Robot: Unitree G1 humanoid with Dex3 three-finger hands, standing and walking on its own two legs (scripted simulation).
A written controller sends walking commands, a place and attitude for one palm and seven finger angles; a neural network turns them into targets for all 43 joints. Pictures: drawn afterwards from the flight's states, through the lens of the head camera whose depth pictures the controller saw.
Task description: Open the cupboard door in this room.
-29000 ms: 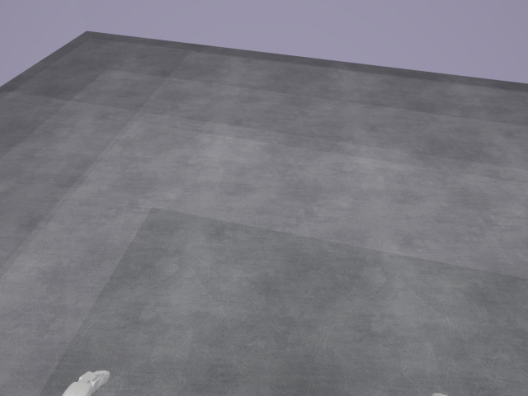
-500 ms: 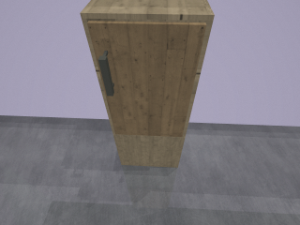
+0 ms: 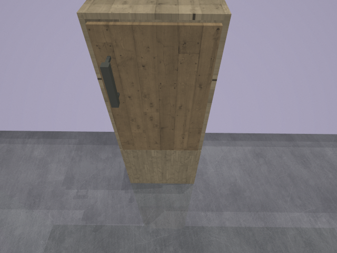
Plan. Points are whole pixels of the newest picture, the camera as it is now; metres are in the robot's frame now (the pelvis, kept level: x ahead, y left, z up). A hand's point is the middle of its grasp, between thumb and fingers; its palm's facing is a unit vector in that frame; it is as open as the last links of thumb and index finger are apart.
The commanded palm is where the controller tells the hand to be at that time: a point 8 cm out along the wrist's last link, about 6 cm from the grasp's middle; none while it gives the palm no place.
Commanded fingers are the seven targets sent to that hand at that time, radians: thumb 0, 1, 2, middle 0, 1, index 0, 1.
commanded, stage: look again from close up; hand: left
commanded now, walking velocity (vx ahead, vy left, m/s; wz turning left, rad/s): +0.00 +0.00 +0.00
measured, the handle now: (112, 82) +0.58 +0.22 +0.07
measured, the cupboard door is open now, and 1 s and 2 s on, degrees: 0 0 0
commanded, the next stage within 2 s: raise the hand with hooked fingers in 0.34 s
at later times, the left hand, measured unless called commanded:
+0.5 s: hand out of the picture +0.01 +0.15 -0.16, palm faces +0.13 -0.97 -0.21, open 7.2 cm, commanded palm +0.10 +0.19 -0.06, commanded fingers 0.00 0.81 0.86 -0.21 -0.36 -0.21 -0.36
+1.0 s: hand out of the picture +0.11 +0.17 -0.02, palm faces +0.20 -0.98 -0.06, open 9.4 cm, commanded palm +0.13 +0.22 -0.01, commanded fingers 0.00 0.22 0.61 -0.25 -0.74 -0.25 -0.74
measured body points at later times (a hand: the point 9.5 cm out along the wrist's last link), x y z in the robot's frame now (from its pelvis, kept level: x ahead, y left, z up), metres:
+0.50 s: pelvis +0.00 -0.03 +0.00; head +0.01 -0.03 +0.45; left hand +0.01 +0.20 -0.14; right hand +0.02 -0.26 -0.15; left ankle -0.04 +0.07 -0.74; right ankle -0.02 -0.15 -0.74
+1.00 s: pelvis -0.05 -0.07 -0.07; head -0.01 -0.05 +0.38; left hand +0.10 +0.23 -0.02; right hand +0.19 -0.30 -0.10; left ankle -0.04 +0.07 -0.74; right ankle -0.02 -0.15 -0.74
